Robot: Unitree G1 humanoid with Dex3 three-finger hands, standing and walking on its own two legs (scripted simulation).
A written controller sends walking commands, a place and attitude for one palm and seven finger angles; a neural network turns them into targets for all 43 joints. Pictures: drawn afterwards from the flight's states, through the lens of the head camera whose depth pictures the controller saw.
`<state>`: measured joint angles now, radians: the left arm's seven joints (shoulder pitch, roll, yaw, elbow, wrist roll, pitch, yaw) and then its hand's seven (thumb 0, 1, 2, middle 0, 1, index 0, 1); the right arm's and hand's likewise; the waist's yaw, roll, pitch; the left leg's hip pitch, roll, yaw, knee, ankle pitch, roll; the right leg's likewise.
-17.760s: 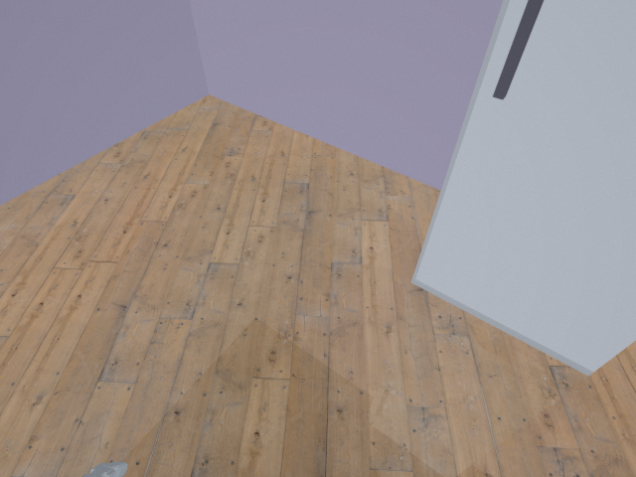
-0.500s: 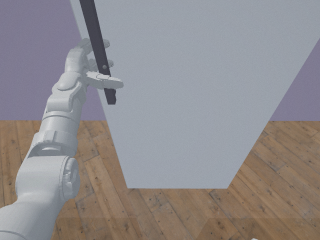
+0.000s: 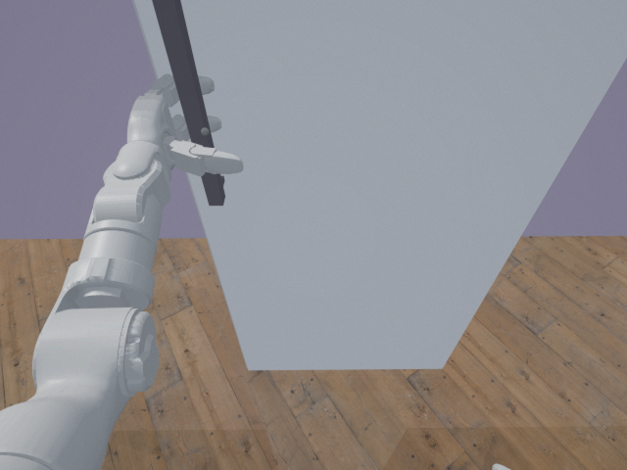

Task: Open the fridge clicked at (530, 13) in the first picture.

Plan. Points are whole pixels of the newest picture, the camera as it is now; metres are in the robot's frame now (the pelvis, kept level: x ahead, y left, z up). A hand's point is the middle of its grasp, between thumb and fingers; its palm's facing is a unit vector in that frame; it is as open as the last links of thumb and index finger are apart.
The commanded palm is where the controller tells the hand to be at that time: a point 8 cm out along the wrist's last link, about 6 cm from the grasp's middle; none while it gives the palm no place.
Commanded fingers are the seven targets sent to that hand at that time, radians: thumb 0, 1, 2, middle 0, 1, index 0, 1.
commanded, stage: slide the fingers in behind the handle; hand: left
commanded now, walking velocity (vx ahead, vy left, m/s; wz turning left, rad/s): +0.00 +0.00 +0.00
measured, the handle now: (192, 83) +0.52 +0.16 +0.26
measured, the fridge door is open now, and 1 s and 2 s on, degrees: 0 0 9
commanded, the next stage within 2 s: grip the handle and tug to test in 0.08 s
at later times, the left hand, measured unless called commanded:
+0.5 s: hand (211, 131) +0.46 +0.13 +0.22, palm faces +0.04 -1.00 +0.00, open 11.5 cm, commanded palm +0.44 +0.19 +0.22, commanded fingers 0.00 0.29 0.64 -0.38 -1.31 -0.38 -1.31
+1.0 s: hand (209, 133) +0.46 +0.13 +0.22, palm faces +0.03 -1.00 +0.00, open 5.6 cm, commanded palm +0.44 +0.19 +0.22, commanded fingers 0.00 0.90 0.90 -0.45 -1.40 -0.45 -1.40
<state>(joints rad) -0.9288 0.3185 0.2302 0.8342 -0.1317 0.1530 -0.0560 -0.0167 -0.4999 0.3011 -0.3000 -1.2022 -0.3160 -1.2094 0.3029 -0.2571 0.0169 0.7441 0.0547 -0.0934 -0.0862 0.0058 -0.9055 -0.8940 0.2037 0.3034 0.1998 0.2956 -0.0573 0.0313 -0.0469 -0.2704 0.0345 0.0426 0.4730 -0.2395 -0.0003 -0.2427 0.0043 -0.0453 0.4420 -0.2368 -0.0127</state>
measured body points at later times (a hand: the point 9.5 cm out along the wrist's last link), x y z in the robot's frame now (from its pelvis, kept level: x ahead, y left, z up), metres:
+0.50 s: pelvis +0.00 +0.00 +0.00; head +0.00 -0.01 +0.45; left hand +0.46 +0.19 +0.22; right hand +0.09 -0.26 -0.12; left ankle +0.00 +0.12 -0.74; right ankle -0.01 -0.11 -0.74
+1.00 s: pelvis +0.00 +0.00 +0.00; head +0.00 -0.01 +0.45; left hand +0.46 +0.19 +0.22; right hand +0.09 -0.26 -0.11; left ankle +0.00 +0.12 -0.74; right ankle -0.01 -0.11 -0.74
